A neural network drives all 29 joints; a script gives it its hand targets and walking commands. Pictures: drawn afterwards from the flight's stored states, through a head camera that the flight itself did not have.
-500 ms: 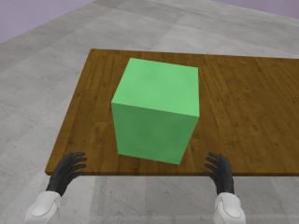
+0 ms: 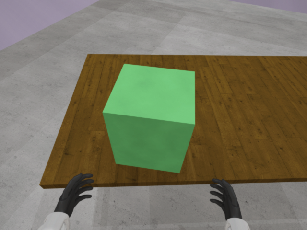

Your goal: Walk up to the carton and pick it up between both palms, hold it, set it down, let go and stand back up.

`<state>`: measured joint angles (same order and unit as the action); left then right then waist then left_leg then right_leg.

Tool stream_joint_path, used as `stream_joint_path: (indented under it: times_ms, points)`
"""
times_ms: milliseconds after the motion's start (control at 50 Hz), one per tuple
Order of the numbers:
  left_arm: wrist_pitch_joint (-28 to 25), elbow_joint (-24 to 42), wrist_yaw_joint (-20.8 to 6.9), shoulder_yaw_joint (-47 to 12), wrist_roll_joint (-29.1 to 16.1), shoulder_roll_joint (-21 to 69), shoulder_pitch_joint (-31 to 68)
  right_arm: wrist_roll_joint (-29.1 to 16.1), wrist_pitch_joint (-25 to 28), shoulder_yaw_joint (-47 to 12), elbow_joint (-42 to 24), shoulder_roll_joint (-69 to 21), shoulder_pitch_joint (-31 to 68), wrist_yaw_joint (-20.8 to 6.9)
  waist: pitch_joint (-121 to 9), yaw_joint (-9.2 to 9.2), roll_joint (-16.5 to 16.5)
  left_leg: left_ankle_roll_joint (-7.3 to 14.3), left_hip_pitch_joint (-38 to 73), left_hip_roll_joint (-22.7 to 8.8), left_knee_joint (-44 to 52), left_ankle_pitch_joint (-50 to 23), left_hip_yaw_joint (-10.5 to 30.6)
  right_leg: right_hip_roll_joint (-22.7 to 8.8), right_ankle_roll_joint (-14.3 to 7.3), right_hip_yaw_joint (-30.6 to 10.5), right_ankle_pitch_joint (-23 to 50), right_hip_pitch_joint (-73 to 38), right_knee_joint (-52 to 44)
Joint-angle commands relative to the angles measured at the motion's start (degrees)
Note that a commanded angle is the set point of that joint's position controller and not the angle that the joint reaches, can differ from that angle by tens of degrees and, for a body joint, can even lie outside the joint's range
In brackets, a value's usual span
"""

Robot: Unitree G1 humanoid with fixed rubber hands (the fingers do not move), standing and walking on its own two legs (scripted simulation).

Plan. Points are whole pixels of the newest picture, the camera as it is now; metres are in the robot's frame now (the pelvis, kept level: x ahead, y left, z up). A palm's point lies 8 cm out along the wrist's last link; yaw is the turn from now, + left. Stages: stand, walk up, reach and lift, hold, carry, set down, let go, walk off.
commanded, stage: set down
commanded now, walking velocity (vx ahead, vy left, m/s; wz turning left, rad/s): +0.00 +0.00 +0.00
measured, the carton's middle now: (152, 120) +0.42 +0.02 +0.03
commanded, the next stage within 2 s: let go in 0.86 s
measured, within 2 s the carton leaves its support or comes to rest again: neither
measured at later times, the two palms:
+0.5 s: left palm (68, 205) +0.19 +0.23 -0.02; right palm (238, 224) +0.16 -0.21 -0.07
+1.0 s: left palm (70, 205) +0.18 +0.22 -0.02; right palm (245, 226) +0.16 -0.23 -0.08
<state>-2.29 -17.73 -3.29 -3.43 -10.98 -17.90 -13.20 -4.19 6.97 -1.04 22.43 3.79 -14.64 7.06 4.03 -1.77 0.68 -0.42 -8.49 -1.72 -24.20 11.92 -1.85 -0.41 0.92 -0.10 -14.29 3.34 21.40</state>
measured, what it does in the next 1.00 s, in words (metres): stands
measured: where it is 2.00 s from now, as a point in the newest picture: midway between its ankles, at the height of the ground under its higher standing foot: outside the picture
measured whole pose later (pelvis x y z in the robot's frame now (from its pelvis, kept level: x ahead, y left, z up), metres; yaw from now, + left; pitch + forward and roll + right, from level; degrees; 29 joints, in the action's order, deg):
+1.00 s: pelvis -0.01 -0.02 +0.00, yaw +0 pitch -6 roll +1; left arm 5.2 -25.4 -2.7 1.1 -3.4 -12.9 -6.2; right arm 2.6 5.4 2.1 38.5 10.0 -9.5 1.2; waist 4.0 -2.3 -2.0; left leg -1.5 -5.0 -2.1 -21.2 9.7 -2.2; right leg -0.2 -0.4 0.1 -14.6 2.2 23.2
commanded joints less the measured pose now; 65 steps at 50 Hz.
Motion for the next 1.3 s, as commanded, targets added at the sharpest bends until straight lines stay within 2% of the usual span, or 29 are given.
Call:
stream_joint_path:
  times_ms: [0, 40, 120, 160, 200, 260, 300, 320, 340, 400, 420, 440, 460, 480, 500, 560, 580, 640, 680, 720, 740, 800, 900, 960, 1060, 1120, 1160, 1220, 1280]
  points:
    - [1.1, 1.0, -0.4, 4.7, 2.0, -6.3, 5.6, 1.6, 4.9, 0.9, -7.8, 4.8, 5.0, 0.1, -4.1, 1.53, -0.5, -1.1, 9.1, 2.3, 2.6, -13.3, -1.6, 0.5, -0.1, 0.2, 11.3, 5.9, -5.3]
    - [1.6, 2.9, 0.1, 4.9, 2.7, -5.8, 5.2, 1.9, 5.1, 1.2, -8.6, 5.1, 5.5, -0.5, -4.3, -0.24, -1.0, -1.7, 9.7, 1.9, 3.3, -13.6, -1.7, 0.7, -0.5, 0.7, 9.6, 4.5, -5.8]
    - [2.3, 2.3, 0.0, 4.1, 3.2, -5.2, 5.7, 2.5, 4.7, 2.5, -8.5, 5.7, 4.5, -0.8, -3.0, 1.28, 0.3, -1.6, 9.0, 1.4, 4.2, -11.8, -1.8, 1.0, -0.5, 1.1, 8.5, 5.3, -5.8]
    - [2.7, 1.0, -0.3, 4.7, 3.4, -5.2, 5.3, 3.0, 4.8, 2.2, -8.5, 5.3, 4.3, -0.8, -2.8, 0.43, 2.6, -1.1, 9.5, 2.0, 3.7, -11.8, -2.5, 1.0, -0.4, 1.3, 9.1, 5.3, -6.3]
    - [3.1, 0.1, -0.6, 4.5, 3.7, -4.8, 4.8, 2.7, 4.6, 1.8, -7.8, 5.5, 3.8, -1.0, -2.7, 0.65, 1.9, -1.5, 10.2, 2.1, 4.1, -12.2, -2.8, 1.1, -0.2, 1.1, 9.9, 5.6, -6.5]
    - [5.3, -4.6, -0.2, 4.2, 5.8, -4.2, 5.2, 3.8, 3.1, 1.9, -2.9, 6.9, 5.7, -2.1, -0.2, -0.41, 1.2, -1.5, 9.5, 2.1, 5.6, -8.1, -3.1, 1.0, -0.7, 1.4, 4.1, 7.2, -7.2]
    - [4.5, -1.6, 0.3, 3.1, 4.3, -4.5, 6.9, 3.4, 3.1, 2.8, -6.1, 6.6, 6.1, -2.3, -1.6, 0.02, 1.7, -1.1, 7.3, 1.9, 5.6, -5.2, -3.4, 1.4, -1.0, 1.7, 2.2, 6.5, -6.8]
    - [6.2, -6.8, 0.0, 2.9, 5.5, -3.3, 5.7, 4.3, 2.1, 2.8, -1.8, 7.5, 7.2, -2.6, 1.3, 0.42, 1.2, -1.3, 7.5, 2.0, 6.3, -4.5, -3.3, 1.2, -1.1, 1.3, 1.1, 7.6, -7.5]
    - [5.7, -5.8, -0.1, 3.6, 5.6, -4.0, 6.7, 4.8, 2.5, 3.2, -3.0, 7.1, 6.5, -2.4, 0.3, 0.51, 2.7, -0.8, 8.3, 2.2, 6.0, -4.0, -3.7, 1.1, -0.8, 1.2, 0.6, 8.1, -7.0]
    - [6.0, -4.7, 0.2, 4.3, 6.3, -4.0, 6.9, 4.7, 2.9, 3.8, -3.1, 7.4, 7.4, -3.0, -1.0, -0.37, 1.9, -0.6, 8.6, 2.0, 5.9, -4.8, -3.3, 1.1, -0.6, 1.1, 1.8, 7.6, -6.7]
    - [6.9, -8.4, 0.4, 3.8, 6.4, -3.1, 6.6, 5.5, 2.6, 4.0, -1.1, 8.5, 8.5, -3.2, 0.4, -0.11, 3.0, -0.7, 8.3, 2.1, 6.1, -3.7, -3.4, 1.2, -0.7, 1.4, 0.7, 8.5, -6.7]
    - [7.1, -6.9, 0.0, 4.2, 6.1, -3.9, 6.7, 4.9, 2.8, 3.5, -2.8, 7.7, 8.2, -2.9, -0.1, -0.16, 3.1, -0.7, 8.0, 2.4, 5.8, -3.5, -4.1, 1.1, -0.4, 1.2, 0.8, 7.6, -6.6]
    - [8.5, -11.2, 0.6, 3.4, 6.9, -2.4, 5.6, 5.1, 2.4, 4.4, 1.9, 9.9, 9.6, -3.8, 0.4, -0.38, 2.1, -0.9, 8.4, 1.6, 6.2, -4.4, -3.4, 1.5, -1.1, 1.7, 0.6, 9.1, -6.0]
    - [7.8, -8.1, 0.4, 3.8, 6.2, -2.9, 6.5, 5.3, 2.8, 4.6, -1.4, 8.9, 9.2, -3.6, -0.8, -0.25, 3.0, -0.9, 8.3, 1.8, 5.7, -4.5, -3.6, 1.4, -0.7, 1.5, 1.7, 8.5, -5.9]
    - [8.2, -10.1, 0.5, 3.9, 6.8, -3.1, 5.3, 5.6, 2.4, 4.5, 1.8, 10.0, 9.1, -4.1, 0.1, -0.21, 3.6, -0.9, 8.4, 1.7, 5.8, -4.6, -3.3, 1.5, -0.9, 2.0, 1.0, 8.7, -5.7]
    - [8.3, -9.9, 0.2, 4.8, 6.8, -3.4, 6.8, 6.3, 2.9, 4.3, -0.9, 9.9, 9.7, -4.0, -0.1, -0.71, 6.5, 0.2, 8.5, 2.1, 5.9, -3.2, -4.0, 1.2, -0.2, 1.4, 0.7, 9.2, -6.5]
    - [9.1, -11.2, 0.4, 4.5, 7.1, -2.6, 6.7, 6.4, 2.5, 4.4, 2.4, 10.5, 10.4, -4.3, 0.2, -0.2, 5.4, 0.0, 9.0, 2.0, 5.9, -3.9, -3.9, 1.7, -0.4, 1.8, 1.3, 9.5, -6.1]
    - [9.6, -12.7, 0.0, 4.4, 7.3, -1.7, 6.1, 6.1, 2.4, 3.9, 3.3, 10.4, 9.6, -4.6, 1.5, -0.19, 7.5, 0.3, 9.0, 2.2, 5.4, -3.6, -4.2, 1.8, -0.1, 1.8, 1.5, 10.6, -6.2]
    - [10.5, -11.9, 0.2, 4.1, 7.8, -0.7, 7.3, 6.4, 1.9, 4.6, 4.3, 11.6, 11.2, -4.9, 1.2, 0.21, 5.6, -0.1, 8.3, 1.5, 5.9, -2.9, -4.0, 1.8, -0.8, 2.0, 0.8, 9.9, -5.8]
    - [10.9, -13.1, 0.1, 3.7, 7.5, -0.7, 7.3, 6.4, 1.8, 4.1, 4.5, 11.0, 11.1, -4.9, 1.8, 0.21, 7.8, 0.4, 7.7, 2.0, 5.9, -1.6, -4.8, 1.9, -0.4, 2.2, -0.8, 10.6, -5.7]
    - [11.7, -14.2, 0.5, 3.5, 8.5, 0.6, 7.5, 6.9, 1.1, 5.0, 6.7, 12.4, 12.1, -5.4, 2.6, 0.09, 5.6, 0.0, 8.4, 1.6, 6.6, -1.8, -4.1, 2.0, -0.7, 2.2, -1.0, 10.8, -6.1]
    - [11.4, -10.8, 0.1, 3.7, 7.8, -0.5, 8.1, 6.4, 1.7, 4.8, 4.6, 10.6, 11.6, -5.0, 0.9, 0.91, 6.1, 0.2, 8.6, 2.1, 5.9, -1.9, -4.5, 1.7, -0.1, 2.3, 0.2, 10.7, -5.7]
    - [12.9, -13.2, 0.4, 3.1, 9.3, 1.5, 7.1, 6.6, 1.1, 4.2, 7.5, 11.8, 11.6, -5.7, 3.2, 0.83, 6.3, 0.8, 8.5, 2.2, 5.4, -1.6, -4.0, 1.3, -0.2, 2.0, -0.1, 11.7, -6.3]
    - [13.3, -13.0, 0.2, 2.8, 8.9, 1.8, 7.4, 7.0, 0.4, 3.9, 6.5, 11.7, 11.3, -6.0, 2.4, 0.72, 8.7, 1.2, 9.3, 2.6, 5.1, -0.9, -5.0, 1.2, 0.0, 1.8, -1.4, 13.0, -6.8]
    - [13.8, -12.6, 0.2, 2.5, 9.1, 2.2, 7.6, 7.0, 0.6, 4.0, 7.1, 12.1, 11.5, -6.2, 2.1, 0.55, 7.3, 1.0, 9.2, 2.5, 5.6, -0.9, -4.4, 1.6, 0.0, 2.6, -1.1, 12.1, -6.0]
    - [13.8, -13.3, -0.1, 3.1, 9.0, 2.5, 6.5, 7.8, 1.0, 4.5, 6.0, 12.6, 10.0, -6.1, 1.9, 0.53, 9.4, 1.5, 9.6, 2.5, 5.2, -1.1, -4.5, 1.3, 0.3, 2.4, -0.8, 12.5, -6.6]
    - [13.8, -12.7, 0.1, 3.1, 9.5, 2.3, 6.6, 7.7, 1.0, 4.6, 5.7, 12.6, 10.5, -6.3, 2.0, 0.05, 7.6, 1.4, 8.7, 2.2, 5.7, -0.6, -4.3, 1.5, 0.1, 2.5, -1.2, 11.7, -6.2]
    - [14.0, -12.0, 0.1, 3.2, 9.2, 2.6, 7.0, 8.5, 1.1, 5.0, 4.6, 13.1, 10.1, -6.3, 1.8, 0.09, 9.4, 1.4, 9.5, 2.5, 5.5, -0.8, -4.4, 1.8, 0.4, 2.6, -1.7, 12.2, -6.2]
    - [13.9, -11.9, 0.2, 2.2, 8.8, 3.2, 7.0, 7.8, 1.2, 5.5, 5.2, 13.4, 10.2, -6.4, 2.6, 0.2, 8.2, 1.2, 9.3, 2.3, 4.9, -0.9, -3.9, 1.6, -0.1, 2.5, -1.5, 13.5, -6.1]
